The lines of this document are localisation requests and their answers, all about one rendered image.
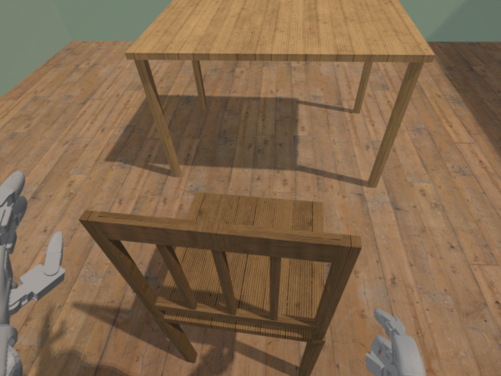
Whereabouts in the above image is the robot right hand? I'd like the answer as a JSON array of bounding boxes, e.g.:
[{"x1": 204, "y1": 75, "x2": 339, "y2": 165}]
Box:
[{"x1": 366, "y1": 309, "x2": 427, "y2": 376}]

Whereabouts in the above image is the table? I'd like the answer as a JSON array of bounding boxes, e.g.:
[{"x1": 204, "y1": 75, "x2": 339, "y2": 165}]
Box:
[{"x1": 125, "y1": 0, "x2": 435, "y2": 188}]

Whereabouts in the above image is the robot left forearm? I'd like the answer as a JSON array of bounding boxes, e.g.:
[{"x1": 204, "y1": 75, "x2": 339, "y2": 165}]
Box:
[{"x1": 0, "y1": 324, "x2": 23, "y2": 376}]

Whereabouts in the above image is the robot left hand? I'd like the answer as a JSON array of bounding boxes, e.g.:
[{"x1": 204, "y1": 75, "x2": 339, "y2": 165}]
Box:
[{"x1": 0, "y1": 171, "x2": 65, "y2": 324}]

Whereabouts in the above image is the chair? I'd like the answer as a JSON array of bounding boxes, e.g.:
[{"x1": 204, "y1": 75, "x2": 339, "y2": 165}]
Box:
[{"x1": 79, "y1": 192, "x2": 362, "y2": 376}]

